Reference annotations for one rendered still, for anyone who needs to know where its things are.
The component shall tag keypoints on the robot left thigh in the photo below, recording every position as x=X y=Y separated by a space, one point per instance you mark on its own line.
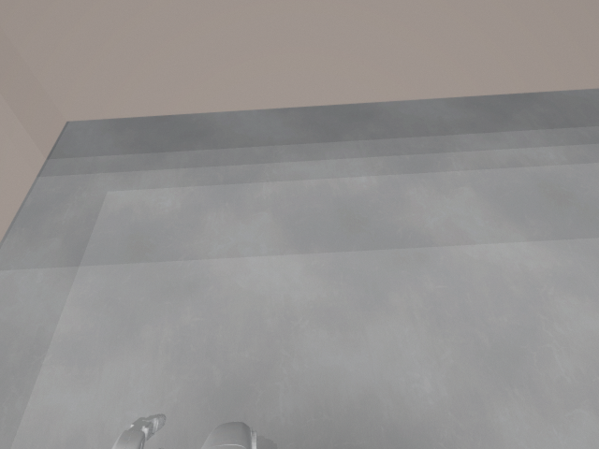
x=232 y=435

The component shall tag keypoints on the robot left hand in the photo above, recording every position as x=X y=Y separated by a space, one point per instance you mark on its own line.
x=140 y=432

